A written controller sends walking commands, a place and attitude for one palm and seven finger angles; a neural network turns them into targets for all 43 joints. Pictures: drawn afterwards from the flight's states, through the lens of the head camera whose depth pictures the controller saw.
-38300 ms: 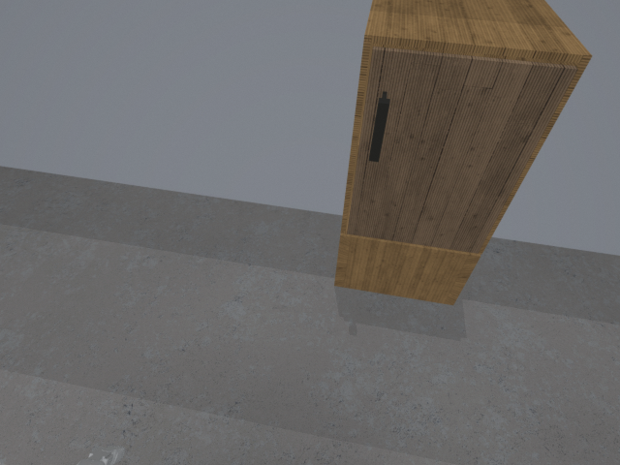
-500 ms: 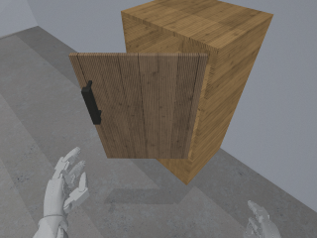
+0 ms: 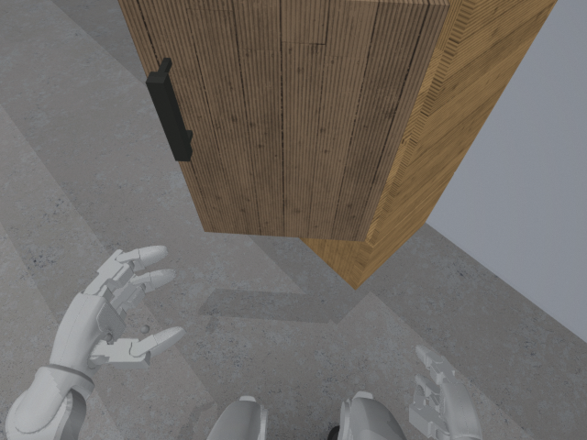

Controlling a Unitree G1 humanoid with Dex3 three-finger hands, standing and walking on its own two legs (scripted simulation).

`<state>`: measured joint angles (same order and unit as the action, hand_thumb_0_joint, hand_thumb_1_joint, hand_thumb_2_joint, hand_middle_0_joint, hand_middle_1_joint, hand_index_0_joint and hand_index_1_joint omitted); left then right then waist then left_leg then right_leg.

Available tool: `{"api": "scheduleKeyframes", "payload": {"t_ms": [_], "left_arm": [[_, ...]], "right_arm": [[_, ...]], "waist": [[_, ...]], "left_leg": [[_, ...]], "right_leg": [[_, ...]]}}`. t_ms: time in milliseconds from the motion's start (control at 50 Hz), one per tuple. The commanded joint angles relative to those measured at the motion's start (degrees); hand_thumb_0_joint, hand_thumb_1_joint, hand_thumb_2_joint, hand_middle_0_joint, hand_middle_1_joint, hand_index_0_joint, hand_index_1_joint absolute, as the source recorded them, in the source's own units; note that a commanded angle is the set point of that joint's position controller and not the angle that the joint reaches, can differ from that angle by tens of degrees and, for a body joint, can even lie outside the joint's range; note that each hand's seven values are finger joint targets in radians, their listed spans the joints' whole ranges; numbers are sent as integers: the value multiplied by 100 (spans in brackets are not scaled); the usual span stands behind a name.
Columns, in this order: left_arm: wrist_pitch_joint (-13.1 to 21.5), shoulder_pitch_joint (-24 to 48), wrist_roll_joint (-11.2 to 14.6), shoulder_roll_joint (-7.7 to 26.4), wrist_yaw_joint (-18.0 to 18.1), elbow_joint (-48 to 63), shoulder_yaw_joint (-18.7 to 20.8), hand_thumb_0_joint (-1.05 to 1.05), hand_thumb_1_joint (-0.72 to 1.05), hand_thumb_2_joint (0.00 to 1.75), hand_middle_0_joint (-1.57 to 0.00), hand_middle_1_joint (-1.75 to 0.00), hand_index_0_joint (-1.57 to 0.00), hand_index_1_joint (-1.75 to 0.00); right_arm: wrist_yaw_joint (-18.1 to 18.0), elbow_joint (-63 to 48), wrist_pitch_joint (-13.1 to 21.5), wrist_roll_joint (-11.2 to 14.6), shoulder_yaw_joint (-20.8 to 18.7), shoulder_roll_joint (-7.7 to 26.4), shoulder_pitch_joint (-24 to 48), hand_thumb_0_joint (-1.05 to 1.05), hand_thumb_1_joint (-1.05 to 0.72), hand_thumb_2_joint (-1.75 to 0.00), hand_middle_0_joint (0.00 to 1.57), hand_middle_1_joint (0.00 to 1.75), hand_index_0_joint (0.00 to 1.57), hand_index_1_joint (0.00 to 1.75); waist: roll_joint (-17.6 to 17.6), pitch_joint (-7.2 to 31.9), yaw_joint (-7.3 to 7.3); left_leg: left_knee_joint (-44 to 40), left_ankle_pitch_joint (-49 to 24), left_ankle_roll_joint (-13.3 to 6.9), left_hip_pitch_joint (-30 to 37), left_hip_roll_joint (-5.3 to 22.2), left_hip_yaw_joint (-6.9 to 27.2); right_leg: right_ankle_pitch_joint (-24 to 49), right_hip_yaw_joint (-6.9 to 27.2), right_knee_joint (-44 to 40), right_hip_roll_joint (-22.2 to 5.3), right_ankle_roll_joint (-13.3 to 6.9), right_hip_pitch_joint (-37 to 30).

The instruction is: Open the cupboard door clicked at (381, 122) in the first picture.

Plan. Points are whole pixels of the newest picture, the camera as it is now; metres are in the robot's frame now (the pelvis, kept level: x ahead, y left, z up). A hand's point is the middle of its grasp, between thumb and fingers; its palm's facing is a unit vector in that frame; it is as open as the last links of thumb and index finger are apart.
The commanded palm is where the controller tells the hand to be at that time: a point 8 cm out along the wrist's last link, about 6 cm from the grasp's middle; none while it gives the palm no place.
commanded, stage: raise the hand with hooked fingers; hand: left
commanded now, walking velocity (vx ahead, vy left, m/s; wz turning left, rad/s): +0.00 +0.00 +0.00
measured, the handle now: (175, 112) +0.58 +0.23 +0.08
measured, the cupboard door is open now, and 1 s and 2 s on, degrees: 44 44 44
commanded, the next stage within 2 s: move the hooked fingers beside the handle in 1.34 s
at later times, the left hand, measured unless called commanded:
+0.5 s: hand (83, 289) +0.27 +0.26 +0.08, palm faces +0.03 -1.00 -0.07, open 13.5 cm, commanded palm +0.24 +0.31 +0.08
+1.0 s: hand (80, 245) +0.32 +0.28 +0.09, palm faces -0.01 -1.00 -0.04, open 14.0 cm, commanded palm +0.29 +0.33 +0.09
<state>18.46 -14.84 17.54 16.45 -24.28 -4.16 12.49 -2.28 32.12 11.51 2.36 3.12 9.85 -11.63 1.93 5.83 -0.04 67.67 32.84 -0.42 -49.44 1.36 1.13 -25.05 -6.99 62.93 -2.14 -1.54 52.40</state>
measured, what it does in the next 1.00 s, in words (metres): stands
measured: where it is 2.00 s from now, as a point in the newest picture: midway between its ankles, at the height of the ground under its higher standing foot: outside the picture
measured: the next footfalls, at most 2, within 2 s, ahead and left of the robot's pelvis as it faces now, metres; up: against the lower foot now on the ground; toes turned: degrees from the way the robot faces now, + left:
none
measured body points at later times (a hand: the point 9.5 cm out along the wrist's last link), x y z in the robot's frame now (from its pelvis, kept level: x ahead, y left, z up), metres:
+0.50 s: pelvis +0.01 +0.01 +0.02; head +0.07 +0.03 +0.47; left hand +0.26 +0.31 +0.09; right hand +0.19 -0.23 -0.03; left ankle +0.00 +0.11 -0.65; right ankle +0.06 -0.11 -0.65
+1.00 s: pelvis +0.02 +0.01 +0.04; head +0.09 +0.02 +0.48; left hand +0.31 +0.33 +0.10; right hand +0.16 -0.25 -0.05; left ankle +0.00 +0.11 -0.65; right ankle +0.06 -0.11 -0.65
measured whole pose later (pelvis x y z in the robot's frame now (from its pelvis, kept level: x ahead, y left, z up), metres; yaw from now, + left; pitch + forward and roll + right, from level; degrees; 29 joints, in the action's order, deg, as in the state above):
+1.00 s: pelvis +0.02 +0.01 +0.04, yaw -1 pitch +13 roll -2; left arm 15.3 1.5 20.7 24.7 -30.1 -25.1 25.0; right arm -3.6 31.7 11.1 2.3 1.7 16.9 -17.5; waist 1.2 5.9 -1.4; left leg 55.1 29.2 -1.1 -38.9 1.2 -0.3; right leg -21.4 -5.6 50.9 -1.5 -0.5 42.3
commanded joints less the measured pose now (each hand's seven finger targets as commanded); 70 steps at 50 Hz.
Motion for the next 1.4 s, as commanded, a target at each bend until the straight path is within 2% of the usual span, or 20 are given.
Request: {"api": "scheduleKeyframes", "payload": {"t_ms": [0,60,80,140,180,280,380,440,500,560,620,680,740,900,940,1000,1060,1160,1240,1380], "left_arm": [[-72,-698,432,891,469,1453,1245,0,-1,51,-27,-88,-27,-88],[387,-315,269,698,959,1419,1075,0,-8,48,-27,-93,-27,-93],[568,-114,200,707,991,1432,976,0,-10,47,-27,-94,-27,-94],[888,113,-44,652,852,1034,603,0,-17,44,-28,-99,-28,-99],[873,361,-2,685,566,835,465,0,-22,42,-28,-102,-28,-102],[618,911,193,1507,156,930,1060,0,-34,37,-29,-110,-29,-110],[538,851,359,1614,371,895,1457,0,-45,32,-30,-117,-30,-117],[415,892,315,1311,363,481,1236,0,-50,30,-30,-120,-30,-120],[176,1181,224,1305,132,15,1060,0,-50,30,-30,-120,-30,-120],[11,1605,226,1511,-85,-245,1149,0,-50,30,-30,-120,-30,-120],[115,2228,301,1936,-205,10,1491,0,-50,30,-30,-120,-30,-120],[331,2339,393,2235,-183,43,1810,0,-50,30,-30,-120,-30,-120],[398,2376,417,2144,-228,-313,1806,0,-50,30,-30,-120,-30,-120],[-83,2198,479,1925,-665,-1243,1612,0,-50,30,-30,-120,-30,-120],[17,2280,486,2085,-606,-1015,1752,0,-50,30,-30,-120,-30,-120],[313,2459,481,2339,-431,-710,2001,0,-50,30,-30,-120,-30,-120],[517,2476,472,2176,-304,-822,1936,0,-50,30,-30,-120,-30,-120],[514,2599,350,2169,-354,-894,1781,0,-50,30,-30,-120,-30,-120],[443,2491,389,2158,-464,-944,1766,0,-50,30,-30,-120,-30,-120],[422,2740,465,2157,-481,-1261,1804,0,-50,30,-30,-120,-30,-120]], "right_arm": [[-119,-1250,365,8,-593,991,321,0,-90,-90,20,30,20,30],[-84,-1057,412,-61,-590,981,163,0,-90,-90,20,30,20,30],[-81,-1051,438,-92,-574,1028,159,0,-90,-90,20,30,20,30],[-71,-937,496,-92,-569,1199,-90,0,-90,-90,20,30,20,30],[-105,-945,522,-50,-568,1318,-171,0,-90,-90,20,30,20,30],[-236,-987,551,26,-555,1451,-250,0,-90,-90,20,30,20,30],[-207,-961,503,-22,-505,1354,-284,0,-90,-90,20,30,20,30],[-150,-947,437,-16,-499,1354,-304,0,-90,-90,20,30,20,30],[-135,-965,372,8,-481,1442,-369,0,-90,-90,20,30,20,30],[-197,-985,362,33,-482,1501,-381,0,-90,-90,20,30,20,30],[-237,-955,369,4,-464,1483,-386,0,-90,-90,20,30,20,30],[-242,-850,399,-45,-439,1452,-452,0,-90,-90,20,30,20,30],[-222,-754,375,-44,-429,1426,-465,0,-90,-90,20,30,20,30],[-181,-805,260,11,-478,1515,-545,0,-90,-90,20,30,20,30],[-163,-847,255,-10,-507,1533,-540,0,-90,-90,20,30,20,30],[-137,-824,245,-64,-509,1502,-573,0,-90,-90,20,30,20,30],[-139,-786,224,-54,-508,1463,-554,0,-90,-90,20,30,20,30],[-177,-767,208,-40,-479,1450,-498,0,-90,-90,20,30,20,30],[-215,-792,202,-19,-484,1463,-503,0,-90,-90,20,30,20,30],[-253,-755,210,-31,-429,1477,-442,0,-90,-90,20,30,20,30]], "waist": [[-273,2015,423],[-323,1289,186],[-110,1118,168],[76,950,-110],[-2,877,-218],[342,1294,-50],[537,1345,120],[499,1128,19],[401,969,-100],[23,974,-159],[343,1464,-87],[383,1706,-4],[474,1596,-33],[135,1454,-33],[9,1558,-9],[188,1707,28],[170,1454,-28],[643,1419,-44],[265,1476,-64],[126,1144,-84]], "left_leg": [[-1613,-2165,-2,548,-224,117],[-1672,-1821,19,423,-175,144],[-1642,-1755,24,393,-175,153],[-1619,-1245,3,450,-167,143],[-1631,-1007,-18,398,-181,161],[-1833,-1251,-20,787,-195,191],[-1942,-2179,93,1179,-158,229],[-1960,-2298,117,1191,-150,180],[-1988,-2104,85,1117,-147,147],[-2019,-1831,21,1010,-153,141],[-2004,-2190,34,1349,-162,146],[-1937,-2744,72,1513,-144,156],[-1963,-2850,76,1511,-139,110],[-2103,-2845,18,1385,-151,17],[-2110,-2717,-6,1328,-161,18],[-2112,-2856,19,1456,-160,28],[-2138,-2578,20,1351,-160,10],[-2217,-2294,6,1427,-168,-12],[-2218,-2263,-28,1376,-157,-5],[-2217,-1934,-27,1192,-166,13]], "right_leg": [[1133,345,-1022,168,49,-2404],[635,267,-1057,194,52,-1799],[514,285,-1015,202,2,-1673],[28,277,-1068,174,16,-1177],[-142,338,-1159,177,5,-1191],[124,377,-1273,202,-31,-1688],[894,223,-1224,268,-68,-1978],[1088,194,-1273,253,-21,-1868],[1039,221,-1373,264,-13,-1812],[897,278,-1524,245,16,-1920],[1190,333,-1481,256,-14,-2151],[1657,342,-1394,291,-38,-2354],[1766,351,-1432,271,-13,-2337],[1931,376,-1640,229,5,-2519],[1862,411,-1664,226,17,-2576],[1938,422,-1591,251,-13,-2628],[1681,427,-1623,245,11,-2479],[1395,470,-1703,207,-13,-2406],[1440,480,-1753,215,23,-2524],[1124,503,-1792,216,-1,-2406]]}}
